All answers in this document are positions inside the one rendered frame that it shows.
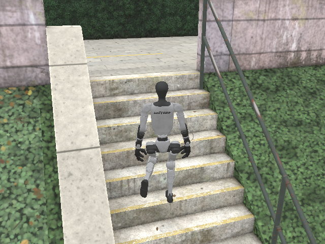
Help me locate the stairs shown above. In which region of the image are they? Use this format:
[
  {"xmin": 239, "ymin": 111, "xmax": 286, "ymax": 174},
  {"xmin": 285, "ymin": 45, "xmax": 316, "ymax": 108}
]
[{"xmin": 90, "ymin": 74, "xmax": 262, "ymax": 244}]

